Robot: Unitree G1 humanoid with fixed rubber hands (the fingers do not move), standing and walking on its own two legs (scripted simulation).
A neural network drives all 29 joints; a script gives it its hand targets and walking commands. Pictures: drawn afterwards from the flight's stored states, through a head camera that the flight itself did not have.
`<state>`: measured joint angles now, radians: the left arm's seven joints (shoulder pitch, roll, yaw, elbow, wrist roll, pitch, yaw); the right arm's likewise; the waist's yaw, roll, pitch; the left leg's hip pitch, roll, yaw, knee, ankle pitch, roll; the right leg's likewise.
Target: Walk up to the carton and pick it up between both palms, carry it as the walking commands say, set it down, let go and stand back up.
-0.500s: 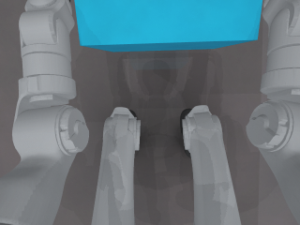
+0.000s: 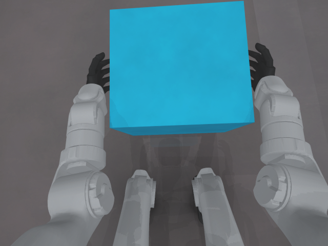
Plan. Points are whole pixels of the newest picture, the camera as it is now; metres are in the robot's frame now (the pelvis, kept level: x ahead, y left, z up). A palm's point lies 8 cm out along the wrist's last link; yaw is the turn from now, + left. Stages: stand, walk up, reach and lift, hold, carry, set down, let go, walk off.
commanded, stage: reach and lift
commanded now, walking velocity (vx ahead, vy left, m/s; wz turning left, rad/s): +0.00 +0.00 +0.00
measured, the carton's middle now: (177, 81) +0.51 -0.02 -0.15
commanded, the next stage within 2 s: none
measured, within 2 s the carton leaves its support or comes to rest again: neither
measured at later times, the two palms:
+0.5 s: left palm (80, 84) +0.46 +0.18 -0.01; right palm (281, 74) +0.46 -0.20 +0.00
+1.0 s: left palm (58, 80) +0.44 +0.17 +0.07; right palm (313, 69) +0.44 -0.20 +0.07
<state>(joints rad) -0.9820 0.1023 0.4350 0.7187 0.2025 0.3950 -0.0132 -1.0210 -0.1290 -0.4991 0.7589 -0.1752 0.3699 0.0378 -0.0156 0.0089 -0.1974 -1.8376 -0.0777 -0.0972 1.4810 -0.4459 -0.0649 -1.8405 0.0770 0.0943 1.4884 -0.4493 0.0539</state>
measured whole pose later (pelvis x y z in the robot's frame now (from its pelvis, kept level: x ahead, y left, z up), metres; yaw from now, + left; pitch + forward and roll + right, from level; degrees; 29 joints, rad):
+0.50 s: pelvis +0.03 +0.00 +0.07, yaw +0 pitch +42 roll +0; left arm -0.76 0.04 0.41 0.64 0.21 0.39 -0.03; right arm -0.79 -0.04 -0.50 0.65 -0.21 0.37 0.06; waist -0.01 0.00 -0.27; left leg -1.56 -0.07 -0.11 1.25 -0.42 -0.05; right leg -1.56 0.07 0.10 1.25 -0.42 0.04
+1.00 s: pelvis +0.04 +0.00 +0.12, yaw +0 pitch +33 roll +0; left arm -0.66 0.00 0.44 0.57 0.25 0.42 -0.08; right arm -0.68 0.01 -0.51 0.57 -0.27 0.41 0.09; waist -0.01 0.01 -0.20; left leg -1.23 -0.06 -0.12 1.01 -0.35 -0.05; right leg -1.24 0.06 0.10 1.02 -0.35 0.03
